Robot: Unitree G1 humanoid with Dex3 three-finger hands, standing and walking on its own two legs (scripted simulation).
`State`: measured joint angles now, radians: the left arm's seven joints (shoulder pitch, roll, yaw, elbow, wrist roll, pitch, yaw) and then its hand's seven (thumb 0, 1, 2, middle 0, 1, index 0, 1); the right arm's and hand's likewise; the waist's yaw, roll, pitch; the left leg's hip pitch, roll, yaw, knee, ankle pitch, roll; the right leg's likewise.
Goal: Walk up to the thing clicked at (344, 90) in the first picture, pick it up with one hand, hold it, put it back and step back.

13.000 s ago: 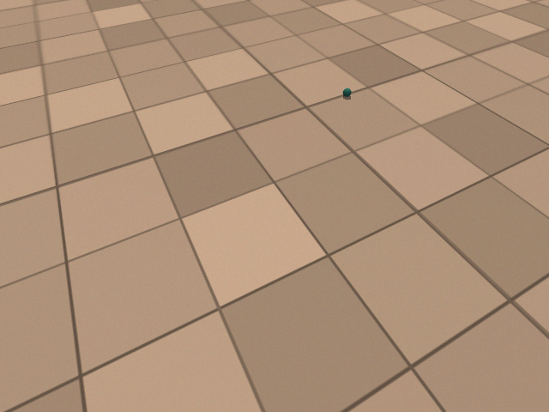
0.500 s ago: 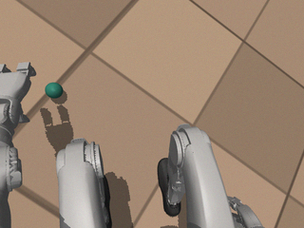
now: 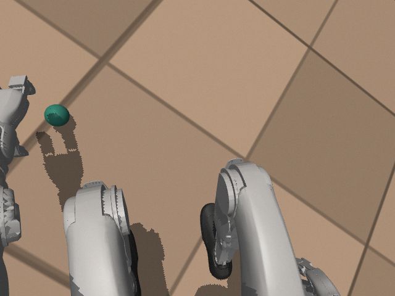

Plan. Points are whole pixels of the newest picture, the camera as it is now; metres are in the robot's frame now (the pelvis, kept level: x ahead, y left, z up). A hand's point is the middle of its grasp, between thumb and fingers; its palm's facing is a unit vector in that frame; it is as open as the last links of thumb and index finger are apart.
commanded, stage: rise first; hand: left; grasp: from above
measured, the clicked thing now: (57, 115) +0.50 +0.29 -0.30
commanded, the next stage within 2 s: approach in 1.46 s
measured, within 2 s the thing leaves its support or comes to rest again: neither
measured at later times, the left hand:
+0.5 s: hand (17, 122) +0.45 +0.32 -0.19, palm faces -0.46 -0.08 -0.89, open 13.7 cm
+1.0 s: hand (14, 121) +0.45 +0.32 -0.17, palm faces -0.46 -0.07 -0.89, open 13.2 cm
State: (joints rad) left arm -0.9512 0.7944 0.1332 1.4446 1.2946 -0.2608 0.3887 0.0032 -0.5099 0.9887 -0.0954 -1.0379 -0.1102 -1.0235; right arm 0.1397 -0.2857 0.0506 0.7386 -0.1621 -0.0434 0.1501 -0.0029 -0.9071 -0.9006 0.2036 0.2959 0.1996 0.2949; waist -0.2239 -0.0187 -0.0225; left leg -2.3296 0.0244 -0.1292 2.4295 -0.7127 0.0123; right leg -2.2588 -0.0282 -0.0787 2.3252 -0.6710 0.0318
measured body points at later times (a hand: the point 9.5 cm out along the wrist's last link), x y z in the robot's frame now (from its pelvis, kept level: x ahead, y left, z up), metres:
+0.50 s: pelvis +0.00 +0.00 -0.01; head +0.25 +0.08 +0.35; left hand +0.47 +0.33 -0.14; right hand +0.04 -0.28 -0.10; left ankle +0.07 +0.12 -0.29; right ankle +0.10 -0.13 -0.29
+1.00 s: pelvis +0.00 +0.00 +0.00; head +0.24 +0.08 +0.37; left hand +0.47 +0.32 -0.12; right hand +0.05 -0.27 -0.10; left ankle +0.07 +0.12 -0.29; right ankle +0.10 -0.13 -0.29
